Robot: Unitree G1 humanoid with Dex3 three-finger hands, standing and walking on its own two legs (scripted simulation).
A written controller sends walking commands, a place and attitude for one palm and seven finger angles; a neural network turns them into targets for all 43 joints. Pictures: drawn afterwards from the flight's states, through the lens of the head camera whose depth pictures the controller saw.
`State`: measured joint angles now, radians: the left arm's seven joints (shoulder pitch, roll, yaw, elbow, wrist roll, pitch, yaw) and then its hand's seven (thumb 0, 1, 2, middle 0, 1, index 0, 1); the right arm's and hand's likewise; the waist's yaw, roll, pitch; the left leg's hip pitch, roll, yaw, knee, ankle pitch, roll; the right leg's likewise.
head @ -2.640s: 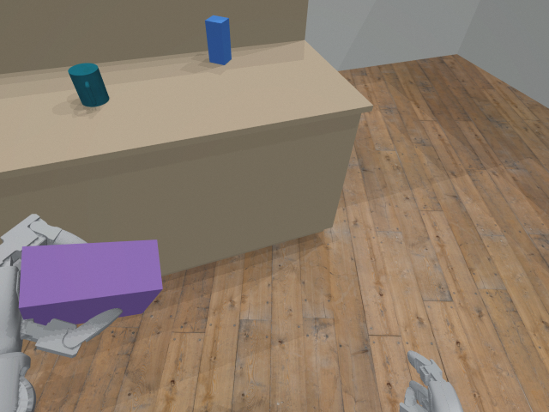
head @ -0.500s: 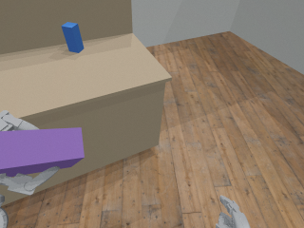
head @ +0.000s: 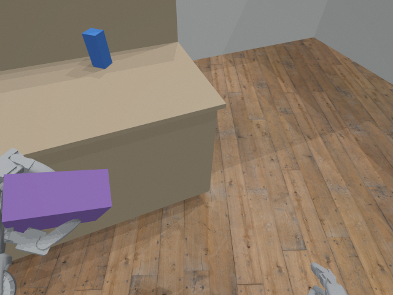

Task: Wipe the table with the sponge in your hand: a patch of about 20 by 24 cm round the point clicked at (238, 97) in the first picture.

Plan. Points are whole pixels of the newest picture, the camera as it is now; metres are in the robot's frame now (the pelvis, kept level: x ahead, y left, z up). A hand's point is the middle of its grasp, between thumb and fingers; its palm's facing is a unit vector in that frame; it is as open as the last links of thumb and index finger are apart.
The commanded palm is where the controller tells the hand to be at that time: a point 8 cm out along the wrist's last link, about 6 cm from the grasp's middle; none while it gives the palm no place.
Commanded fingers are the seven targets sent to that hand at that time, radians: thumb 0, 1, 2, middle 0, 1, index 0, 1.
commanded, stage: take the last steps up to it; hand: left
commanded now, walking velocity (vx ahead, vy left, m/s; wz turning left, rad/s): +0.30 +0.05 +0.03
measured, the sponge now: (73, 200) +0.22 +0.21 +0.15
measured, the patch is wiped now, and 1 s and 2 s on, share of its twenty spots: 0.00 0.00 0.00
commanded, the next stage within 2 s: come to a stop and stand still in 1.28 s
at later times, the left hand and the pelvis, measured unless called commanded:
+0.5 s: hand (100, 159) +0.30 +0.19 +0.16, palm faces +0.44 -0.78 -0.44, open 10.0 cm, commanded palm +0.24 +0.23 +0.18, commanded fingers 0.00 0.10 1.30 -1.20 -1.60 -1.20 -1.60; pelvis +0.09 -0.05 +0.00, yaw +2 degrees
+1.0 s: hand (109, 107) +0.41 +0.20 +0.18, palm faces +0.41 -0.81 -0.42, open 10.0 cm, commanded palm +0.35 +0.25 +0.18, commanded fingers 0.00 0.10 1.30 -1.20 -1.60 -1.20 -1.60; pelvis +0.20 -0.04 +0.00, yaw +1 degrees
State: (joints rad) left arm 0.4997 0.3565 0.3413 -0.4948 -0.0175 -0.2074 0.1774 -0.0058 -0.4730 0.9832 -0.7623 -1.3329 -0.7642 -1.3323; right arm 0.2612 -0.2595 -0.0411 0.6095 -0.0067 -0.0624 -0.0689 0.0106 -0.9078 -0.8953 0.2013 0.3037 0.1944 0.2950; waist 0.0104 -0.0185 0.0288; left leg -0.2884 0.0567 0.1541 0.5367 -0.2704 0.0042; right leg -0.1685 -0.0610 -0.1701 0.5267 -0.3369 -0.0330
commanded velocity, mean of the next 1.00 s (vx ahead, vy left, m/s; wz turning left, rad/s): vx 0.28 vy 0.08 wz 0.03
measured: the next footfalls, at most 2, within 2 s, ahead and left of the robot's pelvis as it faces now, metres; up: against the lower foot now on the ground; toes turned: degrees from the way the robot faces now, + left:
left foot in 0.02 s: +0.08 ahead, +0.13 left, +0.00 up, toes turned +9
right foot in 0.36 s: +0.14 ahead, -0.14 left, +0.00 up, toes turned -8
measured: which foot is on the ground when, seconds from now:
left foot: up 0.00-0.00, down 0.02-0.36, up 0.38-0.72, down 0.74-1.00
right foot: down 0.00-0.02, up 0.04-0.34, down 0.36-0.76, up 0.78-1.00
